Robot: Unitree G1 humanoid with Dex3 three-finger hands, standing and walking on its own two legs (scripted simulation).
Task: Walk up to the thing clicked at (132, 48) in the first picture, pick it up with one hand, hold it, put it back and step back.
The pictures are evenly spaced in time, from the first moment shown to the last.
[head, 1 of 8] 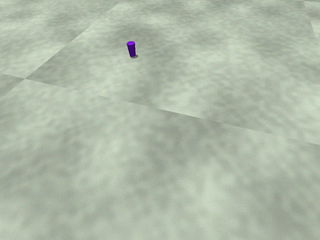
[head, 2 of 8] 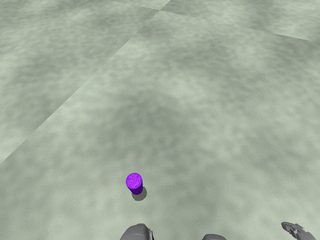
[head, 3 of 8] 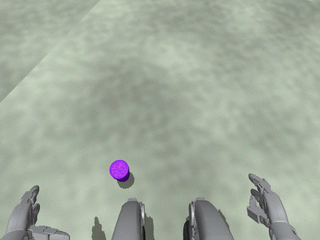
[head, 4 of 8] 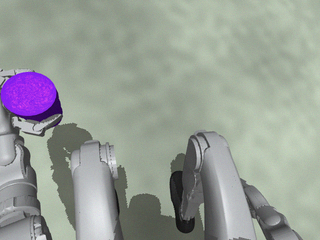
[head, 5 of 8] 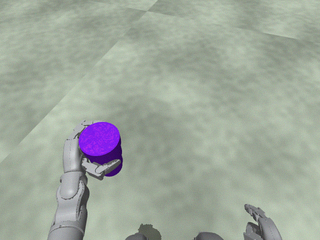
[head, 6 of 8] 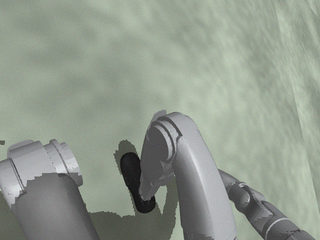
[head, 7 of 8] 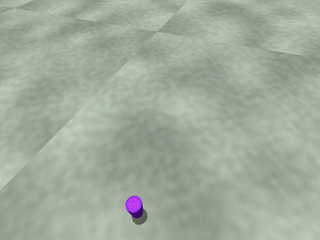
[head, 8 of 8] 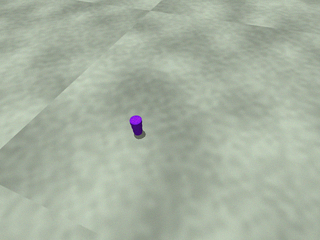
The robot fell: no
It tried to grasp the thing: yes
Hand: left
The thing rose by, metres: 0.68
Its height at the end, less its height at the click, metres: +0.00
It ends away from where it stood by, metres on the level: 0.01
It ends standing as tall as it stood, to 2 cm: yes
